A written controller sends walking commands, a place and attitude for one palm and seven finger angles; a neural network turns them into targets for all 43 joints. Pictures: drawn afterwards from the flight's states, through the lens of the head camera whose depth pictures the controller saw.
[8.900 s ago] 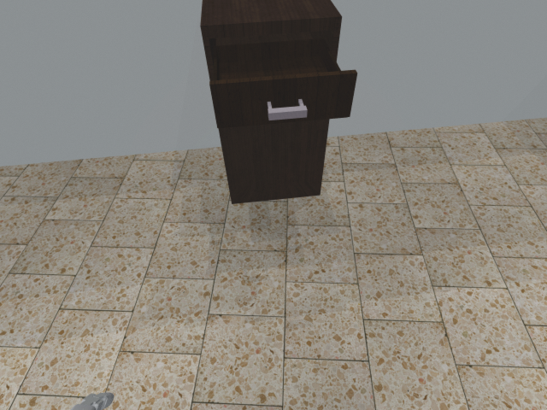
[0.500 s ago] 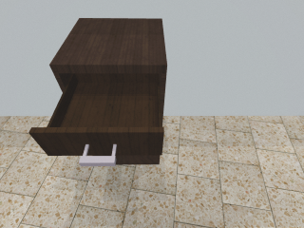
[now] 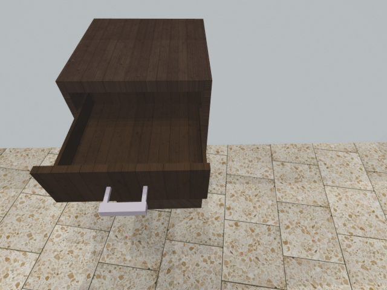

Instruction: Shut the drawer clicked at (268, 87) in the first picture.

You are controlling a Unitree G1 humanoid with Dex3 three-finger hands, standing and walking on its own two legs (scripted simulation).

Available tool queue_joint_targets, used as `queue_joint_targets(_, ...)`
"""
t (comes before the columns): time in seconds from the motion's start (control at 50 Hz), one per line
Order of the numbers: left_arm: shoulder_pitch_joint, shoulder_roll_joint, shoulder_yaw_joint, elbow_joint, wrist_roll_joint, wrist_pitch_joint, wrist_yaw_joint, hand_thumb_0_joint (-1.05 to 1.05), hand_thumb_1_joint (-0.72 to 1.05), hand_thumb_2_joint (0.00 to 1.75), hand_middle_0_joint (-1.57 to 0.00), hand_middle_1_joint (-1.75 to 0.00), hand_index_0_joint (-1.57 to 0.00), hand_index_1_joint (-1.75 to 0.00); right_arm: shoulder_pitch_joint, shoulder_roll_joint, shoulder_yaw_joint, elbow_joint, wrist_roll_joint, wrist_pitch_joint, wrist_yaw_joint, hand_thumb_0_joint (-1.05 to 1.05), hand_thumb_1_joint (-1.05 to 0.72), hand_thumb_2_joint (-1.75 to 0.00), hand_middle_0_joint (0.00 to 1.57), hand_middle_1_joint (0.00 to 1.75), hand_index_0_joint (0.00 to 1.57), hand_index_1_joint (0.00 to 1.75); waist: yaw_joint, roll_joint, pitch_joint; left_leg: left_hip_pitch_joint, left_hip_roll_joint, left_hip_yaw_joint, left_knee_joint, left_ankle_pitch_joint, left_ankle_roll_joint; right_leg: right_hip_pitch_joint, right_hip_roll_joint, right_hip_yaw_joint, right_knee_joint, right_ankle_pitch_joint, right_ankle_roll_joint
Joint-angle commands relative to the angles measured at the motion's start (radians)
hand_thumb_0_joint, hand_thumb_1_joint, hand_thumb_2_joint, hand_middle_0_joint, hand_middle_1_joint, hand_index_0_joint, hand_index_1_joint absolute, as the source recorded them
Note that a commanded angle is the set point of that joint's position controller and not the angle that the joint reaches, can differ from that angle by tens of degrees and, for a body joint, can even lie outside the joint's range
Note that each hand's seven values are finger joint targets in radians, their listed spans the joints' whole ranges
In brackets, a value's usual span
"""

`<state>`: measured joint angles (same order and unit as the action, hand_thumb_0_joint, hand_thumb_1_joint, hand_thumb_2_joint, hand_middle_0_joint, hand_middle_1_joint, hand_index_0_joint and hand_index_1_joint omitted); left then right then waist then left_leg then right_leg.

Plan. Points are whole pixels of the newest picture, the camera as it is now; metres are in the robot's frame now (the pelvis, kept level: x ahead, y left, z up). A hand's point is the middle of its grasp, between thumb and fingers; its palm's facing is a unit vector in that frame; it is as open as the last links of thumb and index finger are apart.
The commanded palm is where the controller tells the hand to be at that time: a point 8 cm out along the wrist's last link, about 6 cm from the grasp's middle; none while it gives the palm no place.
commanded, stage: look again from close up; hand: left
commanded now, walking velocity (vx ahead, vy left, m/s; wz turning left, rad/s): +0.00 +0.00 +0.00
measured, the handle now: (125, 200) +0.32 +0.18 -0.04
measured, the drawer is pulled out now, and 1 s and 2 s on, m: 0.29 0.29 0.29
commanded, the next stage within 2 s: raise the hand and make a fist in 0.44 s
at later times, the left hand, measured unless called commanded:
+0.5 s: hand out of the picture +0.01 +0.19 -0.17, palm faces +0.01 -0.98 -0.17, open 7.4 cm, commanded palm none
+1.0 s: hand (114, 286) +0.14 +0.16 -0.04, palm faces +0.13 -0.99 -0.01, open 5.8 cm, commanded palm +0.12 +0.22 -0.03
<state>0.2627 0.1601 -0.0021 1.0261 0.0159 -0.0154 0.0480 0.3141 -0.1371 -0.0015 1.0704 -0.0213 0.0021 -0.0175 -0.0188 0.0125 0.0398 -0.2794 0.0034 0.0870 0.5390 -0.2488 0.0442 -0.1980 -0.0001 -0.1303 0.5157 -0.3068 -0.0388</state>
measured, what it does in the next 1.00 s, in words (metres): lowers itself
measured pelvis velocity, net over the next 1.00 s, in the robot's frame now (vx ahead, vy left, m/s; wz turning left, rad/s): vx -0.01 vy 0.00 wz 0.06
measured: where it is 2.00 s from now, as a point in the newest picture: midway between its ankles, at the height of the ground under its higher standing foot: outside the picture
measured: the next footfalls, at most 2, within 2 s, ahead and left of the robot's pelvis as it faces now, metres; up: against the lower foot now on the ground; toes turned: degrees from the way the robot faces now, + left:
none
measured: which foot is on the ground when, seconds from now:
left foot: down 0.00-1.00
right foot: down 0.00-1.00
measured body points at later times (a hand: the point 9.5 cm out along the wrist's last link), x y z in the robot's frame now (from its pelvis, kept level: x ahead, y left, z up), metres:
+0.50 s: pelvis +0.02 +0.03 +0.01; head +0.04 +0.03 +0.46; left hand +0.01 +0.24 -0.16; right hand +0.05 -0.21 -0.15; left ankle +0.03 +0.09 -0.73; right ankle -0.02 -0.09 -0.73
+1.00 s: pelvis -0.01 +0.00 -0.09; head +0.03 +0.01 +0.36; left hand +0.13 +0.21 -0.03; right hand +0.24 -0.23 -0.12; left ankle +0.03 +0.09 -0.73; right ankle +0.01 -0.08 -0.73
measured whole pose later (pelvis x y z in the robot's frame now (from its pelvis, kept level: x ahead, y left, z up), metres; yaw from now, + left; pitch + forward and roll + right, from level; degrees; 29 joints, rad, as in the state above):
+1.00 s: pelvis -0.01 +0.00 -0.09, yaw +3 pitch +12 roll -1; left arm 0.64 0.15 -0.01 -0.10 -0.17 -0.54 -0.11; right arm 0.13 -0.26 -0.06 0.48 0.00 -0.20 0.01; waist 0.03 0.00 -0.15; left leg -0.88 -0.01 0.04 1.16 -0.50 0.05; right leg -0.82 0.02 -0.12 1.14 -0.54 -0.08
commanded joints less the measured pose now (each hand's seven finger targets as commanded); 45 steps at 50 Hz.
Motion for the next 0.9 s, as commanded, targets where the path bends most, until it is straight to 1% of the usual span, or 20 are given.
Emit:
queue_joint_targets(0.0, 0.085, 0.080, 0.010, -0.017, -0.003, -0.010, 0.005, 0.00, 0.90, 0.90, -0.20, -0.30, -0.20, -0.30, 0.022, -0.108, -0.013, -0.032, 0.007, -0.017, -0.007, 0.00, -0.90, -0.90, 0.20, 0.30, 0.20, 0.30, 0.021, -0.003, -0.006, 0.064, 0.107, -0.149, -0.124, 0.172, 0.011, -0.005, -0.115, 0.130, -0.115, 0.148, 0.003)
queue_joint_targets(0.5, 0.121, 0.065, 0.004, 0.074, 0.001, 0.000, 0.005, 0.00, 0.90, 0.90, -0.20, -0.30, -0.20, -0.30, -0.029, -0.130, -0.012, 0.031, 0.015, -0.021, -0.012, 0.00, -0.90, -0.90, 0.20, 0.30, 0.20, 0.30, 0.023, -0.013, 0.019, 0.158, 0.114, -0.155, -0.200, 0.217, 0.018, 0.005, -0.125, 0.112, -0.150, 0.148, 0.026)
queue_joint_targets(0.52, 0.149, 0.082, -0.006, 0.083, 0.015, -0.024, 0.037, 0.00, 0.90, 0.90, -0.20, -0.30, -0.20, -0.30, -0.052, -0.151, -0.004, -0.037, 0.020, -0.035, -0.009, 0.00, -0.90, -0.90, 0.20, 0.30, 0.20, 0.30, 0.024, -0.076, 0.011, 0.099, 0.137, -0.162, -0.017, 0.566, -0.001, -0.006, -0.133, 0.149, -0.124, 0.391, 0.032)
queue_joint_targets(0.54, -0.535, 0.250, 0.068, -1.476, -0.169, -0.207, 0.043, 0.00, 0.90, 0.90, -0.22, -0.32, -0.22, -0.32, 0.010, -0.313, -0.046, -0.389, 0.057, -0.165, -0.033, 0.00, -0.90, -0.90, 0.20, 0.30, 0.20, 0.30, -0.093, 0.151, -0.495, 0.450, 0.061, -0.191, -0.089, 0.564, -0.055, -0.053, -0.032, 0.057, -0.008, 0.357, 0.025)
queue_joint_targets(0.56, -0.137, 0.193, 0.050, -1.284, -0.100, -0.159, 0.090, 0.00, 0.90, 0.90, -0.24, -0.34, -0.24, -0.34, -0.068, -0.221, -0.002, -0.332, 0.048, -0.265, -0.054, 0.00, -0.90, -0.90, 0.20, 0.30, 0.20, 0.30, 0.006, 0.282, -0.515, 0.504, 0.116, -0.205, -0.158, 0.621, -0.084, -0.118, -0.015, 0.077, 0.123, 0.061, 0.004)
queue_joint_targets(0.58, 0.169, 0.021, -0.037, -1.087, -0.126, -0.031, 0.129, 0.00, 0.90, 0.90, -0.26, -0.37, -0.26, -0.37, -0.065, -0.180, -0.027, -0.313, 0.060, -0.296, -0.042, 0.00, -0.90, -0.90, 0.20, 0.30, 0.20, 0.30, -0.012, 0.201, -0.310, 0.333, 0.106, -0.225, -0.221, 0.477, -0.123, -0.211, -0.006, 0.061, 0.207, -0.102, 0.021)
queue_joint_targets(0.6, 0.165, -0.126, -0.158, -1.101, -0.142, -0.013, 0.117, 0.00, 0.90, 0.90, -0.28, -0.39, -0.28, -0.39, -0.042, -0.192, -0.019, -0.308, 0.067, -0.306, -0.033, 0.00, -0.90, -0.90, 0.20, 0.30, 0.20, 0.30, -0.022, 0.113, -0.153, 0.215, 0.091, -0.216, -0.208, 0.371, -0.103, -0.263, -0.015, 0.070, 0.209, -0.087, 0.029)
queue_joint_targets(0.62, 0.133, -0.137, -0.185, -1.164, -0.151, -0.046, 0.099, 0.00, 0.90, 0.90, -0.30, -0.41, -0.30, -0.41, -0.066, -0.215, -0.034, -0.368, 0.064, -0.324, -0.025, 0.00, -0.90, -0.90, 0.20, 0.30, 0.20, 0.30, -0.029, 0.060, -0.064, 0.137, 0.087, -0.214, -0.158, 0.274, -0.074, -0.297, -0.015, 0.056, 0.174, -0.097, 0.027)
queue_joint_targets(0.64, 0.109, -0.073, -0.141, -1.170, -0.137, -0.090, 0.091, 0.00, 0.90, 0.90, -0.32, -0.43, -0.32, -0.43, -0.072, -0.242, -0.045, -0.394, 0.043, -0.335, -0.017, 0.00, -0.90, -0.90, 0.20, 0.30, 0.20, 0.30, -0.052, -0.017, -0.070, 0.070, 0.064, -0.213, -0.081, 0.168, -0.057, -0.319, -0.004, 0.041, 0.123, -0.091, 0.022)
queue_joint_targets(0.66, 0.205, -0.088, -0.119, -1.114, -0.138, -0.134, 0.068, 0.00, 0.90, 0.90, -0.34, -0.45, -0.34, -0.45, -0.081, -0.245, -0.053, -0.433, 0.027, -0.334, -0.007, 0.00, -0.90, -0.90, 0.20, 0.30, 0.20, 0.30, -0.042, -0.099, -0.068, -0.003, 0.049, -0.218, -0.017, 0.096, -0.058, -0.344, 0.007, 0.025, 0.094, -0.074, 0.016)
queue_joint_targets(0.68, 0.347, -0.098, -0.096, -1.064, -0.153, -0.183, 0.032, 0.00, 0.90, 0.90, -0.36, -0.47, -0.36, -0.47, -0.105, -0.245, -0.062, -0.473, 0.028, -0.332, 0.007, 0.00, -0.90, -0.90, 0.20, 0.30, 0.20, 0.30, -0.001, -0.112, -0.124, -0.053, 0.031, -0.191, 0.046, 0.095, -0.062, -0.323, 0.011, 0.018, 0.085, -0.033, 0.009)
queue_joint_targets(0.7, 0.420, -0.086, -0.061, -1.018, -0.167, -0.243, -0.007, 0.00, 0.90, 0.90, -0.38, -0.50, -0.38, -0.50, -0.126, -0.244, -0.061, -0.501, 0.023, -0.319, 0.017, 0.00, -0.90, -0.90, 0.20, 0.30, 0.20, 0.30, 0.012, -0.164, -0.159, -0.119, 0.023, -0.181, 0.109, 0.084, -0.067, -0.362, 0.016, 0.012, 0.131, -0.023, 0.007)
queue_joint_targets(0.72, 0.474, -0.081, -0.017, -0.969, -0.197, -0.317, -0.061, 0.00, 0.90, 0.90, -0.40, -0.52, -0.40, -0.52, -0.163, -0.234, -0.070, -0.520, 0.027, -0.301, 0.023, 0.00, -0.90, -0.90, 0.20, 0.30, 0.20, 0.30, 0.030, -0.289, -0.119, -0.228, 0.024, -0.166, 0.156, 0.009, -0.071, -0.417, 0.020, 0.006, 0.177, -0.089, 0.008)
queue_joint_targets(0.74, 0.477, -0.112, -0.041, -0.993, -0.222, -0.404, -0.126, 0.00, 0.90, 0.90, -0.42, -0.54, -0.42, -0.54, -0.198, -0.234, -0.073, -0.554, 0.027, -0.291, 0.029, 0.00, -0.90, -0.90, 0.20, 0.30, 0.20, 0.30, 0.036, -0.353, -0.097, -0.328, 0.012, -0.141, 0.205, -0.052, -0.063, -0.459, 0.018, 0.018, 0.216, -0.133, 0.010)
queue_joint_targets(0.76, 0.457, -0.083, -0.016, -1.003, -0.229, -0.490, -0.176, 0.00, 0.90, 0.90, -0.44, -0.56, -0.44, -0.56, -0.216, -0.235, -0.081, -0.581, 0.026, -0.286, 0.037, 0.00, -0.90, -0.90, 0.20, 0.30, 0.20, 0.30, 0.042, -0.327, -0.109, -0.407, 0.001, -0.118, 0.262, -0.089, -0.058, -0.495, 0.010, 0.047, 0.260, -0.156, 0.007)
queue_joint_targets(0.78, 0.454, -0.048, 0.004, -1.003, -0.209, -0.557, -0.207, 0.00, 0.90, 0.90, -0.46, -0.58, -0.46, -0.58, -0.215, -0.229, -0.085, -0.593, 0.026, -0.281, 0.051, 0.00, -0.90, -0.90, 0.20, 0.30, 0.20, 0.30, 0.052, -0.194, -0.114, -0.440, -0.003, -0.107, 0.305, -0.100, -0.060, -0.526, 0.004, 0.068, 0.308, -0.148, -0.004)
queue_joint_targets(0.8, 0.368, -0.017, 0.001, -1.135, -0.197, -0.630, -0.228, 0.00, 0.90, 0.90, -0.48, -0.60, -0.48, -0.60, -0.227, -0.224, -0.084, -0.637, 0.023, -0.283, 0.063, 0.00, -0.90, -0.90, 0.20, 0.30, 0.20, 0.30, 0.058, -0.035, -0.200, -0.443, -0.008, -0.105, 0.343, -0.099, -0.053, -0.550, 0.005, 0.081, 0.374, -0.151, -0.013)
queue_joint_targets(0.82, 0.336, 0.036, 0.028, -1.265, -0.187, -0.678, -0.227, 0.00, 0.90, 0.90, -0.50, -0.62, -0.50, -0.62, -0.232, -0.212, -0.091, -0.675, 0.017, -0.285, 0.066, 0.00, -0.90, -0.90, 0.20, 0.30, 0.20, 0.30, 0.075, 0.078, -0.322, -0.400, -0.001, -0.106, 0.368, -0.068, -0.046, -0.548, 0.009, 0.095, 0.421, -0.136, -0.021)
queue_joint_targets(0.84, 0.362, 0.076, 0.059, -1.319, -0.180, -0.689, -0.211, 0.00, 0.90, 0.90, -0.52, -0.65, -0.52, -0.65, -0.221, -0.205, -0.091, -0.694, 0.014, -0.281, 0.064, 0.00, -0.90, -0.90, 0.20, 0.30, 0.20, 0.30, 0.083, 0.123, -0.375, -0.375, 0.007, -0.120, 0.372, -0.059, -0.044, -0.563, 0.014, 0.102, 0.440, -0.137, -0.026)
queue_joint_targets(0.88, 0.317, 0.107, 0.097, -1.398, -0.189, -0.657, -0.165, 0.00, 0.90, 0.90, -0.56, -0.69, -0.56, -0.69, -0.203, -0.209, -0.083, -0.712, 0.020, -0.256, 0.050, 0.00, -0.90, -0.90, 0.20, 0.30, 0.20, 0.30, 0.052, 0.122, -0.351, -0.388, 0.017, -0.161, 0.365, -0.134, -0.042, -0.614, 0.023, 0.094, 0.450, -0.167, -0.021)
